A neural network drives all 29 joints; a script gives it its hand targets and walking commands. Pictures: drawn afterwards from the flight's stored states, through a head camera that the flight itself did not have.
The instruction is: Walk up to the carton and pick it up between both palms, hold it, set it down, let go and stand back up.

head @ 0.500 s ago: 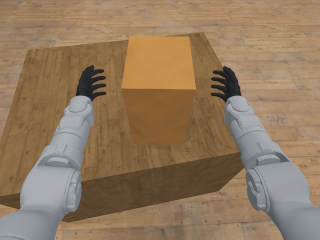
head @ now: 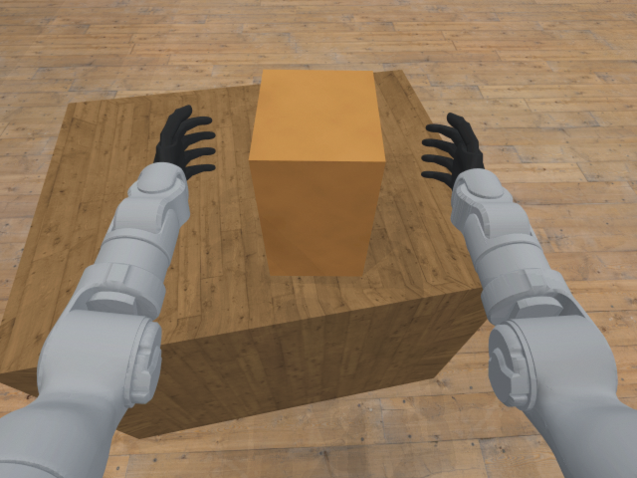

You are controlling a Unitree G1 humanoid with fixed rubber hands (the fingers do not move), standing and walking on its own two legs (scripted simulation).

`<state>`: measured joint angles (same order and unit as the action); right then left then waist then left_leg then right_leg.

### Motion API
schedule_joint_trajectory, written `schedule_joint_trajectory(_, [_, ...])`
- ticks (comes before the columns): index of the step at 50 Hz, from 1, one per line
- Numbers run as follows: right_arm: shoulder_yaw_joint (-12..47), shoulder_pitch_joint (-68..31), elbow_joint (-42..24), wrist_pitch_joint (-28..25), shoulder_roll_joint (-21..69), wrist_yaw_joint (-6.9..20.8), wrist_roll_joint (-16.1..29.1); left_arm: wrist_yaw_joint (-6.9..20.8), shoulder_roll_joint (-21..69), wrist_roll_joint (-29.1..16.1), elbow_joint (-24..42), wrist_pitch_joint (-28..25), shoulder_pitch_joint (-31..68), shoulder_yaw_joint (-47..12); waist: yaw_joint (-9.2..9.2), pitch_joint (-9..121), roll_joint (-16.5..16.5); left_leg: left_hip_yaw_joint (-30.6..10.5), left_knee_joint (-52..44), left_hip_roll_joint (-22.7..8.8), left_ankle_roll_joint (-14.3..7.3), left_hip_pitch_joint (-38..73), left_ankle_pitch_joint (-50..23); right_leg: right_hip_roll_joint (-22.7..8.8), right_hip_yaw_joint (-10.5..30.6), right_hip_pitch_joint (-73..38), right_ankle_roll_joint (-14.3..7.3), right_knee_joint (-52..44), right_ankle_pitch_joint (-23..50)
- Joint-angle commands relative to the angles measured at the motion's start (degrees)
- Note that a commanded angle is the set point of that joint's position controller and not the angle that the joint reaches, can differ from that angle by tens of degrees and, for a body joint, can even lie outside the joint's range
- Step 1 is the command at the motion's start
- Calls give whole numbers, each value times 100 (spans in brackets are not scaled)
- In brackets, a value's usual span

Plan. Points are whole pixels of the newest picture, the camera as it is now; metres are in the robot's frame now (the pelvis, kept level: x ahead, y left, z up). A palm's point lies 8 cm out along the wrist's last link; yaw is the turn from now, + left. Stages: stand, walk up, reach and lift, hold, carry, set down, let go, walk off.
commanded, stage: set down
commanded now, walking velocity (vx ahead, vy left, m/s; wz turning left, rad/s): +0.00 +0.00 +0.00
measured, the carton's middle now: (317, 182) +0.55 +0.02 +0.00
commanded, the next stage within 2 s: none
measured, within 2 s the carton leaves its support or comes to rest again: neither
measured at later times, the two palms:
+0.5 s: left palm (169, 243) +0.38 +0.21 +0.05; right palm (462, 248) +0.39 -0.17 +0.04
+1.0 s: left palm (185, 348) +0.28 +0.20 -0.05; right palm (463, 343) +0.28 -0.18 -0.03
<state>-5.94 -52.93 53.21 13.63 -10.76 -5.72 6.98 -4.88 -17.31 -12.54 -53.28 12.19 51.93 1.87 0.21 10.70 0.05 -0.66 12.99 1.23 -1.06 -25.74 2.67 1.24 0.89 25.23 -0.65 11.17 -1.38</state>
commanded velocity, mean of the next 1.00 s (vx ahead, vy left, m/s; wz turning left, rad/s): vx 0.00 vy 0.00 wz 0.00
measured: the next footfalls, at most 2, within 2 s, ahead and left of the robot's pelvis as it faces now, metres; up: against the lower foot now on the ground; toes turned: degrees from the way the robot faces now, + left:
none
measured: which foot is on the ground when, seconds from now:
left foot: down 0.00-1.00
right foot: down 0.00-1.00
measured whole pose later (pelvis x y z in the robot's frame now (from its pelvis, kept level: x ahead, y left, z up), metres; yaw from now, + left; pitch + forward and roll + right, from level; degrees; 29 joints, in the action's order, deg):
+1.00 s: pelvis +0.02 +0.00 -0.01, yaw -2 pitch +11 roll -1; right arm 1.4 -6.1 44.2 -23.9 -4.8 -3.0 9.1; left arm -6.2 -7.8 -6.2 -43.3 -27.9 4.1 -0.7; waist 1.3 6.0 3.0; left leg 0.8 25.6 0.1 -1.1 -24.0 12.2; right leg 2.6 2.1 23.4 -0.6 22.3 -9.5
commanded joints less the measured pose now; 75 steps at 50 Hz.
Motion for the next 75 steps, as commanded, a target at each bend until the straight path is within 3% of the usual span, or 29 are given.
schedule_joint_trajectory(1, [-118, -3013, -1182, -207, -751, -36, -96, -5, -1054, 88, 989, -200, 3127, 365, 61, 3396, -30, 111, 278, 28, 191, 1769, -1259, -19, -100, -1507, 55, 147, 276])
schedule_joint_trajectory(7, [-110, -2466, -896, -233, -674, -158, -76, 145, -932, 296, 1014, -210, 2714, 496, -15, 3151, -285, 160, 174, 76, 252, 1837, -1555, -29, -24, -1984, -12, 79, 718])
schedule_joint_trajectory(13, [-114, -1547, -1324, -553, -586, -244, -130, 420, -718, 550, 1422, -530, 1844, 625, -65, 3181, -436, 126, 39, 146, 346, 2221, -2238, -29, 41, -2532, -79, -44, 1425])
schedule_joint_trajectory(17, [-41, -851, -1734, -888, -483, -250, -118, 587, -459, 651, 1681, -847, 1120, 585, -34, 2917, -324, 89, 30, 135, 413, 2475, -2616, 15, 36, -2629, -96, -123, 1616])
schedule_joint_trajectory(22, [180, -87, -2346, -1416, -337, -153, -56, 634, -189, 755, 2069, -1385, 341, 566, 89, 2683, -72, 94, -38, 139, 355, 2411, -2526, 30, 44, -2728, -102, -86, 1539])
schedule_joint_trajectory(26, [269, 586, -2599, -1891, -283, -50, -47, 551, 151, 780, 2348, -1851, -274, 352, 120, 2322, 32, 72, 62, 54, 340, 2493, -2288, 47, 19, -2397, -104, 3, 1066])
schedule_joint_trajectory(31, [372, 1537, -2443, -2314, -121, 16, -24, 412, 439, 867, 2434, -2283, -1073, 227, 211, 1882, 38, 80, 206, 43, 307, 2392, -1860, 35, 53, -2018, -99, 154, 595])
schedule_joint_trajectory(32, [278, 3495, -2946, -2939, 10, -2, 158, 422, 398, 913, 2411, -2883, -3293, 322, 86, 1746, 383, 173, 884, -46, 327, 2516, -2197, 151, 177, -2526, -36, 251, 1621])
schedule_joint_trajectory(33, [416, 2733, -2527, -3275, 14, -79, 75, 454, 622, 986, 2189, -3275, -2518, 295, 69, 1929, 249, 119, 775, 8, 338, 2035, -2008, 134, 201, -2343, -32, 333, 1813])
schedule_joint_trajectory(34, [422, 2859, -2202, -3397, 36, -40, 75, 448, 640, 1136, 1824, -3408, -2769, 425, 149, 1608, 67, 110, 775, 1, 385, 1925, -1874, 124, 181, -2448, -72, 402, 1847])
schedule_joint_trajectory(37, [269, 2717, -2072, -3531, 90, 50, -149, 242, 516, 979, 1736, -3737, -2592, 415, 130, 784, 89, 123, 566, -44, 414, 1477, -522, 18, 200, -1987, -8, 367, 573])
schedule_joint_trajectory(39, [269, 2548, -2184, -3615, 101, 103, -227, 59, 442, 794, 1932, -3939, -2358, 222, 171, 859, -5, 173, 574, -91, 408, 1395, 0, 33, 185, -1636, 15, 486, 77])
schedule_joint_trajectory(43, [565, 2728, -2394, -3853, 68, 217, 90, -166, 498, 579, 2362, -4326, -2585, -187, 206, 1656, -289, 256, 840, -2, 432, 1185, -195, 146, 84, -1622, 96, 990, 669])
schedule_joint_trajectory(47, [641, 3272, -2088, -4153, 87, 277, 250, -156, 612, 638, 2192, -4404, -3199, -227, 131, 1895, -405, 281, 1144, 54, 487, 1083, -511, 229, 34, -1368, 95, 1247, 1050])
schedule_joint_trajectory(56, [533, 4100, -1125, -4782, 85, 330, 129, 110, 782, 817, 1388, -4602, -4130, 62, 128, 995, -152, 175, 1410, -20, 569, 1169, -690, 280, 145, -709, -35, 1167, 348])
schedule_joint_trajectory(63, [507, 4145, -1555, -4654, 89, 392, -84, 63, 551, 622, 1817, -4330, -4153, -116, 174, 894, 31, 249, 1142, -62, 525, 1190, 3, 293, 125, -953, 58, 1134, -86])
schedule_joint_trajectory(67, [637, 4444, -1736, -4559, 119, 421, -20, 7, 482, 619, 2094, -4147, -4444, -206, 224, 956, -117, 299, 1146, -30, 534, 1220, -66, 316, 101, -1178, 75, 1222, 164])
schedule_joint_trajectory(73, [722, 5040, -1513, -4366, 224, 408, -11, 69, 464, 695, 2032, -3811, -5012, -166, 232, 562, -208, 303, 1129, -41, 488, 1251, -174, 260, 170, -1273, 22, 1117, 178])
schedule_joint_trajectory(74, [795, 5284, -1366, -4339, 79, 337, 65, 119, 482, 851, 2417, -3607, -4975, -229, 292, 320, -195, 68, 1003, 130, 247, 1147, -500, -17, 354, -1335, -10, 1257, 183])
schedule_joint_trajectory(75, [869, 5347, -1417, -4334, 116, 264, 140, 152, 465, 911, 2428, -3457, -5165, -147, 299, 312, -109, 47, 1004, 106, 169, 1284, -652, -46, 376, -1302, -24, 1279, 312])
